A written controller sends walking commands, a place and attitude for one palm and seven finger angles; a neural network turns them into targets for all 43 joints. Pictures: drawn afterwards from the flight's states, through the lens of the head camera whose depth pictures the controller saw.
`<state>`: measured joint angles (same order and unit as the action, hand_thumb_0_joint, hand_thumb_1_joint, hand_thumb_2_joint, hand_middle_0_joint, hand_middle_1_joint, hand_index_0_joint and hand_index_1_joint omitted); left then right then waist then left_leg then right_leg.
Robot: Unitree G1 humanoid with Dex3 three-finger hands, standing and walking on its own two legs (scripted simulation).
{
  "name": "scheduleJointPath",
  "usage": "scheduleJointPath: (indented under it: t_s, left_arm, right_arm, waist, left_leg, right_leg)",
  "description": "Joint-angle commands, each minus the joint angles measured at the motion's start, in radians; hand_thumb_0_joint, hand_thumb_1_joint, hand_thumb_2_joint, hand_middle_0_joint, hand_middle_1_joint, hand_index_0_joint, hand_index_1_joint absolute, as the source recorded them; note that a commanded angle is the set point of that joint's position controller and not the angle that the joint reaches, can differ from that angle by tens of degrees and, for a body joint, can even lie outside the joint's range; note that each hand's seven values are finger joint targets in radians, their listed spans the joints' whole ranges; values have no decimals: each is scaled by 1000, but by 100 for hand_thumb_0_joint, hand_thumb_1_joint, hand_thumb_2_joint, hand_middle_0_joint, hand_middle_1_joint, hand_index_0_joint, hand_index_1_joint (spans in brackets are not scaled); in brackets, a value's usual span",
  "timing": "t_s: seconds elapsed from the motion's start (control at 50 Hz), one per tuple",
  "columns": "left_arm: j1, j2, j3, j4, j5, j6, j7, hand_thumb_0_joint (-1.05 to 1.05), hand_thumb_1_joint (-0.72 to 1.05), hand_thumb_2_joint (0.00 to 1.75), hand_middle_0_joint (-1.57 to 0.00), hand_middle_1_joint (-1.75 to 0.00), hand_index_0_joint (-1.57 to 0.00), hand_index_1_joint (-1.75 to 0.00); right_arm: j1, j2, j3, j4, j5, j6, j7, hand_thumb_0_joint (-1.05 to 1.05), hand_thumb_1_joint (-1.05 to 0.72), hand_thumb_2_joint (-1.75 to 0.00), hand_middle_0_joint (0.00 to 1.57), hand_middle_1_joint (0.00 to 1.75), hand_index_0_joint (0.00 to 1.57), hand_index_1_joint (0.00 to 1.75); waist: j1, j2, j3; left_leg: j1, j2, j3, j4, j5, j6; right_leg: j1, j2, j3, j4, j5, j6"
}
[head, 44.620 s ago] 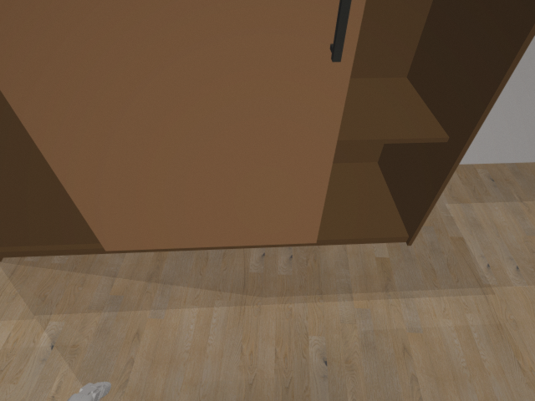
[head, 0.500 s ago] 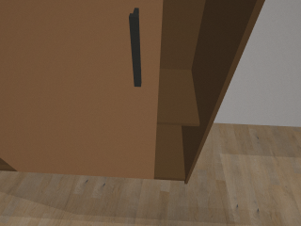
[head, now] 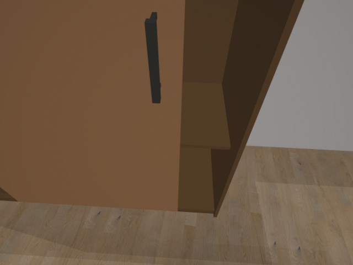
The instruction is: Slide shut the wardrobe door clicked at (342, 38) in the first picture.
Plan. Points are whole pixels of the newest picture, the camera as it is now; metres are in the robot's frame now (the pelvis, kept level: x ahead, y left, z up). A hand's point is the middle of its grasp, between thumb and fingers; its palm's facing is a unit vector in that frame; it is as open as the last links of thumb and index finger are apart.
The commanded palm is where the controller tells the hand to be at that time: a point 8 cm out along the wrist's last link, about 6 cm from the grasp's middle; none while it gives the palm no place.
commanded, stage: look again from close up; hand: left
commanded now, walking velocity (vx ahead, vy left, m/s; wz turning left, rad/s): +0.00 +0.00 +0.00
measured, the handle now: (155, 61) +0.49 +0.09 +0.22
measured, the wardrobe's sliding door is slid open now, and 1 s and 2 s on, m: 0.21 0.21 0.21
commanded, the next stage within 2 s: raise the hand with hooked fingers in 0.64 s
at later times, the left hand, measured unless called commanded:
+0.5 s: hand out of the picture +0.03 +0.20 -0.17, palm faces +0.01 -0.97 -0.25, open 7.4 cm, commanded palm none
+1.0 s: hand (88, 215) +0.20 +0.20 +0.04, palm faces +0.14 -0.99 -0.07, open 7.8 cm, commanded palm +0.11 +0.25 -0.02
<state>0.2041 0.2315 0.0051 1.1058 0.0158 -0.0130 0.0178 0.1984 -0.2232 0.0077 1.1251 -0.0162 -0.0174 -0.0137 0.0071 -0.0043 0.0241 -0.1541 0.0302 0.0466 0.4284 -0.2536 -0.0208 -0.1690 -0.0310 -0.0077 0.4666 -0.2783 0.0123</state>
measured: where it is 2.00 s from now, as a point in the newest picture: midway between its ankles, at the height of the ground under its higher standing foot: outside the picture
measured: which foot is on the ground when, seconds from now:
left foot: down 0.00-1.00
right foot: down 0.00-1.00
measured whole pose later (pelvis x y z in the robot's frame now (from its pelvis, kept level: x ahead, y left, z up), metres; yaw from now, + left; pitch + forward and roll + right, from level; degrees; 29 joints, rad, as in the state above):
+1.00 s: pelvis -0.02 +0.00 -0.02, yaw +1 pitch +3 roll +1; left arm 0.31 0.20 0.19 0.13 -0.24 -0.40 -0.16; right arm 0.21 -0.21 -0.03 0.71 0.02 -0.28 -0.05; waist -0.02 0.01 -0.07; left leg -0.40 0.03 0.03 0.68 -0.33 -0.03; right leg -0.40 -0.04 -0.02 0.71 -0.37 0.01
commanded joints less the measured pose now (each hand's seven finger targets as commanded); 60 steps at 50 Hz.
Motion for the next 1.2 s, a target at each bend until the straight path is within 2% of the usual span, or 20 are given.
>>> scheduleJointPath:
  t_s: [0.0, 0.7, 0.72, 0.74, 0.76, 0.78, 0.8, 0.82, 0.84, 0.88, 0.9, 0.92, 0.94, 0.96, 0.98, 1.02, 1.06, 1.1, 1.14, 1.18]
  left_arm:
    - [14, 153, 26, -44, -3, -17, 5, 0, 90, 90, -20, -30, -20, -30]
    - [27, 161, 29, -42, -5, -21, 3, 0, 90, 90, -20, -30, -20, -30]
    - [132, 81, 12, 0, -2, -26, 50, 0, 90, 90, -20, -30, -20, -30]
    - [-623, 376, 247, -1516, -192, -254, 37, 0, 88, 89, -20, -32, -20, -32]
    - [-351, 433, 288, -1440, -137, -232, 75, 0, 85, 88, -20, -33, -20, -33]
    - [-53, 234, 173, -1261, -136, -189, 87, 0, 83, 87, -21, -34, -21, -34]
    - [210, 10, 72, -1067, -172, -91, 79, 0, 81, 86, -21, -36, -21, -36]
    - [39, 29, 95, -1257, -200, -112, 55, 0, 78, 85, -21, -37, -21, -37]
    - [52, 68, 154, -1219, -195, -159, 30, 0, 76, 84, -21, -39, -21, -39]
    - [275, 17, 183, -1012, -217, -257, -50, 0, 71, 82, -21, -42, -21, -42]
    - [396, -17, 200, -898, -239, -315, -110, 0, 69, 81, -22, -43, -22, -43]
    - [435, -26, 203, -872, -264, -385, -180, 0, 67, 80, -22, -45, -22, -45]
    - [440, -8, 214, -870, -284, -449, -254, 0, 64, 79, -22, -47, -22, -47]
    - [448, 35, 252, -844, -296, -488, -332, 0, 62, 78, -22, -48, -22, -48]
    - [395, 88, 266, -894, -308, -515, -407, 0, 60, 77, -22, -50, -22, -50]
    - [340, 179, 342, -1027, -323, -486, -467, 0, 55, 75, -22, -53, -22, -53]
    - [236, 233, 415, -1178, -370, -446, -458, 0, 50, 73, -23, -55, -23, -55]
    - [135, 201, 422, -1296, -409, -442, -419, 0, 46, 71, -23, -58, -23, -58]
    - [-2, 204, 397, -1458, -403, -478, -370, 0, 41, 69, -24, -62, -24, -62]
    - [-100, 185, 310, -1525, -369, -500, -351, 0, 36, 67, -24, -64, -24, -64]
  right_arm:
    - [9, -139, -27, -36, 2, -21, -9, 0, -90, -90, 20, 30, 20, 30]
    - [13, -144, -27, -22, 5, -25, -13, 0, -90, -90, 20, 30, 20, 30]
    - [-30, -115, -34, -90, 15, -17, -4, 0, -90, -90, 20, 30, 20, 30]
    - [9, -213, -57, -422, 64, -164, -48, 0, -90, -90, 20, 30, 20, 30]
    - [-52, -116, -12, -405, 66, -244, -86, 0, -90, -90, 20, 30, 20, 30]
    - [-25, -149, -38, -373, 48, -278, -92, 0, -90, -90, 20, 30, 20, 30]
    - [-13, -95, -37, -365, 72, -286, -82, 0, -90, -90, 20, 30, 20, 30]
    - [-32, -133, -48, -454, 75, -298, -74, 0, -90, -90, 20, 30, 20, 30]
    - [-22, -146, -74, -469, 59, -307, -79, 0, -90, -90, 20, 30, 20, 30]
    - [-27, -137, -86, -502, 46, -316, -69, 0, -90, -90, 20, 30, 20, 30]
    - [-39, -130, -90, -512, 42, -315, -57, 0, -90, -90, 20, 30, 20, 30]
    - [-54, -134, -94, -532, 42, -313, -43, 0, -90, -90, 20, 30, 20, 30]
    - [-64, -141, -100, -561, 42, -315, -33, 0, -90, -90, 20, 30, 20, 30]
    - [-68, -154, -107, -599, 49, -317, -19, 0, -90, -90, 20, 30, 20, 30]
    - [-75, -172, -107, -639, 49, -322, -12, 0, -90, -90, 20, 30, 20, 30]
    - [-83, -174, -105, -716, 56, -321, -16, 0, -90, -90, 20, 30, 20, 30]
    - [-68, -164, -98, -754, 54, -316, -33, 0, -90, -90, 20, 30, 20, 30]
    - [-40, -139, -81, -764, 56, -315, -47, 0, -90, -90, 20, 30, 20, 30]
    - [-17, -136, -72, -740, 50, -327, -61, 0, -90, -90, 20, 30, 20, 30]
    - [9, -145, -58, -706, 42, -343, -76, 0, -90, -90, 20, 30, 20, 30]
  waist:
    - [-1, 6, 3]
    - [2, 0, -28]
    - [16, 52, 48]
    - [-77, 187, -423]
    - [1, 296, -332]
    - [20, 304, -364]
    - [-20, 171, -219]
    - [-35, 115, -111]
    - [-48, 2, -85]
    - [-1, -207, 18]
    - [30, -266, 61]
    - [45, -277, 66]
    - [52, -274, 37]
    - [67, -194, 16]
    - [55, -151, -43]
    - [80, -60, -186]
    - [80, 13, -266]
    - [47, 45, -279]
    - [10, 101, -292]
    - [-38, 134, -237]
  left_leg:
    - [-15, 77, -72, -77, 151, 38]
    - [7, 84, -72, -79, 221, 32]
    - [-65, 97, 4, 116, 181, 3]
    - [174, -43, -25, -2, 348, 38]
    - [230, -22, 38, 0, 383, 44]
    - [178, -5, 7, 13, 430, 31]
    - [98, -2, -3, 17, 373, 32]
    - [20, -14, -31, 26, 295, 31]
    - [-34, -16, -25, 59, 217, 30]
    - [-195, -31, -32, 115, 95, 23]
    - [-290, -35, -27, 153, 36, 15]
    - [-355, -38, -22, 192, -5, 8]
    - [-393, -42, -12, 230, -24, 4]
    - [-399, -50, -4, 263, -11, 1]
    - [-406, -56, 3, 294, -17, 3]
    - [-401, -69, 25, 327, -11, 19]
    - [-384, -71, 23, 337, -28, 26]
    - [-358, -60, 1, 344, -49, 31]
    - [-303, -46, -26, 361, -11, 38]
    - [-282, -32, -52, 361, -35, 46]
  right_leg:
    - [-24, -78, 82, -85, 200, -39]
    - [8, -81, 73, -89, 269, -41]
    - [-34, -138, 109, -98, 434, -18]
    - [99, -28, 11, 5, 501, -51]
    - [49, 6, 15, 45, 384, -61]
    - [29, 15, -50, 57, 259, -57]
    - [-39, 18, -72, 26, 223, -44]
    - [-78, 12, -77, 20, 231, -32]
    - [-142, 19, -90, 21, 170, -21]
    - [-238, 33, -99, 54, 51, -12]
    - [-293, 35, -96, 89, -9, -12]
    - [-327, 32, -81, 125, -45, -18]
    - [-336, 27, -65, 159, -55, -24]
    - [-323, 17, -43, 190, -28, -41]
    - [-315, 6, -23, 210, -22, -45]
    - [-279, 2, 0, 239, -16, -37]
    - [-277, 8, 16, 236, -71, -25]
    - [-295, 17, 19, 223, -118, -18]
    - [-310, 29, 9, 244, -39, -23]
    - [-363, 40, -3, 254, -39, -29]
